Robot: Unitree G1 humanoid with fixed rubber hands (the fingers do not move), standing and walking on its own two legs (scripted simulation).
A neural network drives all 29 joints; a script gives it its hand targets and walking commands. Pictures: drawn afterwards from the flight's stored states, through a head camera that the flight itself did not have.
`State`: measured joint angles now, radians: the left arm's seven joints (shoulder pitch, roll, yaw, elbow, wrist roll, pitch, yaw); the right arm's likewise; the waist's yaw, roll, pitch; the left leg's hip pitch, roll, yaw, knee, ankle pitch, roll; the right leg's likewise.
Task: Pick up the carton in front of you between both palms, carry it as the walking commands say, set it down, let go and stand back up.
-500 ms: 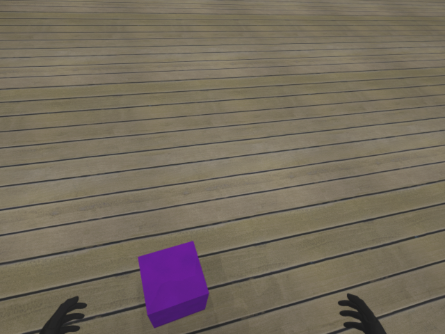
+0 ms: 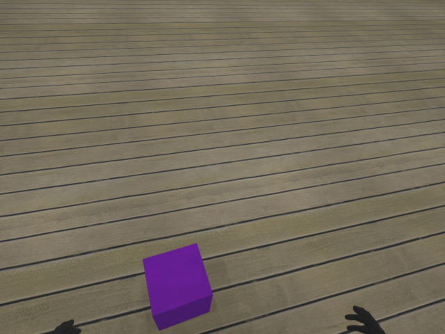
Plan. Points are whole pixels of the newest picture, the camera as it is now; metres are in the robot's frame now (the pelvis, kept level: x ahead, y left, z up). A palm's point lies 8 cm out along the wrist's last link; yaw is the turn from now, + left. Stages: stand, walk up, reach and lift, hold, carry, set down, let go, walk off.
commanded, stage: stand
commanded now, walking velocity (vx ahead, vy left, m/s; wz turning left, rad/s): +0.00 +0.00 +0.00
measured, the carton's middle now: (177, 287) +0.39 +0.11 -0.65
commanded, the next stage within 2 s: none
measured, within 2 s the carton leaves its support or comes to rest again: neither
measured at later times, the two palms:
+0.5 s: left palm out of the picture +0.07 +0.30 -0.11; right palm out of the picture +0.08 -0.31 -0.09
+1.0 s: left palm out of the picture +0.06 +0.30 -0.11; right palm out of the picture +0.08 -0.32 -0.09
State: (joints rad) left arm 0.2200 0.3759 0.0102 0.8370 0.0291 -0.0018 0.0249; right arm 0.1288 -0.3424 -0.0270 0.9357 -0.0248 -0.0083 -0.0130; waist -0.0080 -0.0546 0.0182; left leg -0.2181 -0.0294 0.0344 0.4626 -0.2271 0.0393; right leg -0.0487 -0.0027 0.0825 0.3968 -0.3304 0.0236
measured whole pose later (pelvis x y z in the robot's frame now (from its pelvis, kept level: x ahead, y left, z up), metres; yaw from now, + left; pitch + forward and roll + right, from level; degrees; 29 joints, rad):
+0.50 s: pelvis -0.01 +0.00 +0.00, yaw +1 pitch -2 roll +0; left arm 0.19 0.39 0.00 0.95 0.02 -0.01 0.02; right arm 0.11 -0.36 -0.02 1.04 -0.01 -0.01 -0.01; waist -0.01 -0.04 0.03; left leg -0.19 -0.03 0.02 0.40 -0.18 0.03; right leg -0.02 0.00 0.07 0.34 -0.28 0.02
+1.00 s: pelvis -0.01 -0.01 +0.01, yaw +1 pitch -2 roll +0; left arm 0.17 0.40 0.00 1.00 0.02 -0.01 0.02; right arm 0.09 -0.37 -0.01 1.08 -0.01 -0.01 -0.01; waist -0.01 -0.04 0.04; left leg -0.18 -0.03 0.01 0.38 -0.16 0.03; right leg -0.01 0.00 0.06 0.31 -0.27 0.02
